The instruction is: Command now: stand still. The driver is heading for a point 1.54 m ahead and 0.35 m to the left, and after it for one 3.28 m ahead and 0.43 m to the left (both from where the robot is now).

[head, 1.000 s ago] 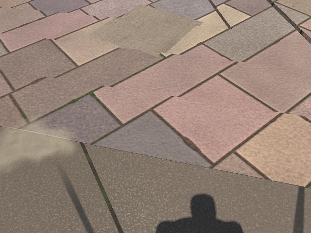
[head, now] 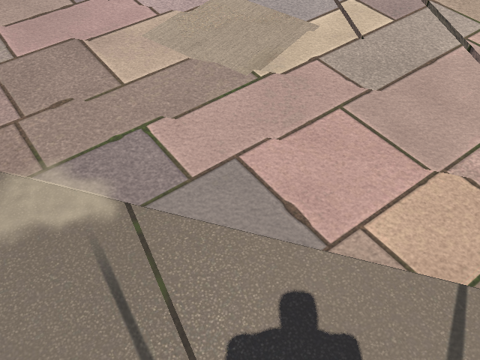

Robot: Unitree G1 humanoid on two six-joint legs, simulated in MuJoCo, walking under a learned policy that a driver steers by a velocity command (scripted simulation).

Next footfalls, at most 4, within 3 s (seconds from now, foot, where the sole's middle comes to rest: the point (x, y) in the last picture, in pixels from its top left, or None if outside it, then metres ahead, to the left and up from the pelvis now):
1.34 right None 0.47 -0.11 -0.77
1.82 left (245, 240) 0.90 0.01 -0.77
2.26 right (256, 153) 1.35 -0.04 -0.81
2.68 left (163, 119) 1.55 0.36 -0.81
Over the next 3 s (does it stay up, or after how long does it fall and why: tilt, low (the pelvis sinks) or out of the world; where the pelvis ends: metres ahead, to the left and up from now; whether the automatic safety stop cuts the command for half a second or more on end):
stays up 1.61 0.35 -0.05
